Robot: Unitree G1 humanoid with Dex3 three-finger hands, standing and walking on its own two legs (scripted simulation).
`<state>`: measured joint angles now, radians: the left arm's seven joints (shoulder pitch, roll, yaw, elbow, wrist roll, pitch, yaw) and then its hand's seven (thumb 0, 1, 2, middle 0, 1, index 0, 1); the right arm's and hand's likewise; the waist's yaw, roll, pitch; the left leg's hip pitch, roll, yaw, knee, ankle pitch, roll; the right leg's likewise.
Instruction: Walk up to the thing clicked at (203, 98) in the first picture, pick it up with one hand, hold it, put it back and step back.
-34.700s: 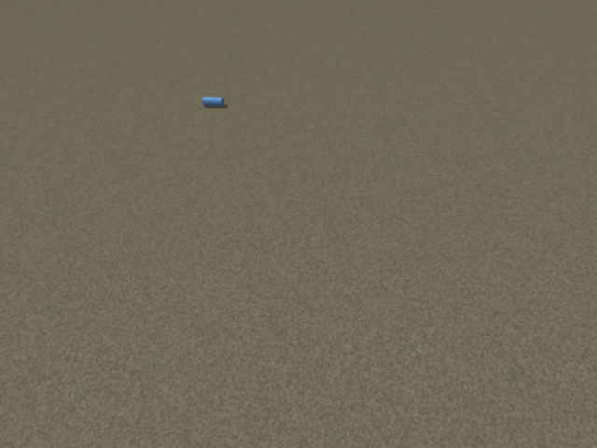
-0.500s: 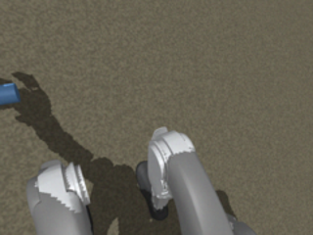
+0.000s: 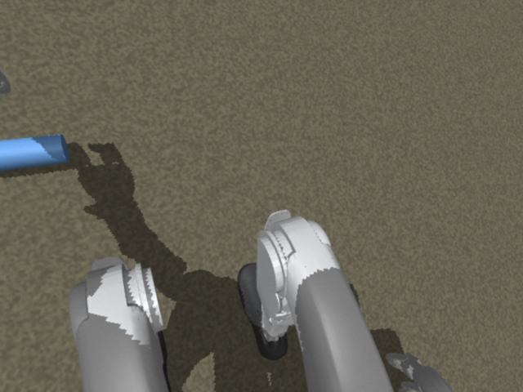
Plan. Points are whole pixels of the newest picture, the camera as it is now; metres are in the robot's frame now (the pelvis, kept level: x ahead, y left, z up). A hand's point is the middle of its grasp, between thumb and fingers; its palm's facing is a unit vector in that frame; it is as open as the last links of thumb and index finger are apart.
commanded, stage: home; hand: left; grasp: from above
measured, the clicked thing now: (25, 152) +0.54 +0.29 -0.32
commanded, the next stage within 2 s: none
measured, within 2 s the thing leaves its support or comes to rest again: neither
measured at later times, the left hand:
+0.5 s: hand out of the picture +0.46 +0.31 -0.07, palm faces -0.32 -0.40 -0.86, open 9.7 cm
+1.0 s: hand out of the picture +0.31 +0.24 +0.14, palm faces +0.04 -0.91 -0.41, open 7.4 cm
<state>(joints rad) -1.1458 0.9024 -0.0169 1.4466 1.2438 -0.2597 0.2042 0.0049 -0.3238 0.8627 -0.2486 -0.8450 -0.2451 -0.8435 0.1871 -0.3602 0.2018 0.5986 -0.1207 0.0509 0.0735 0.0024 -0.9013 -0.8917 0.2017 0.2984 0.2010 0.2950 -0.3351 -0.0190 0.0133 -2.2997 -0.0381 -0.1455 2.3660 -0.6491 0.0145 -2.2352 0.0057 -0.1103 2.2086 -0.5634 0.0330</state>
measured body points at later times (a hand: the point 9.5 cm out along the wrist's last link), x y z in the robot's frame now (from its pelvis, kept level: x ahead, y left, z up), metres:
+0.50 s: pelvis +0.02 +0.00 +0.05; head +0.24 +0.07 +0.44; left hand +0.47 +0.33 -0.02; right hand +0.09 -0.26 -0.06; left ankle +0.08 +0.12 -0.31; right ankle +0.13 -0.12 -0.31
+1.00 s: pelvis +0.04 +0.00 +0.24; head +0.16 +0.04 +0.67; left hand +0.30 +0.29 +0.16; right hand +0.26 -0.22 +0.14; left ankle +0.08 +0.12 -0.31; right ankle +0.13 -0.12 -0.31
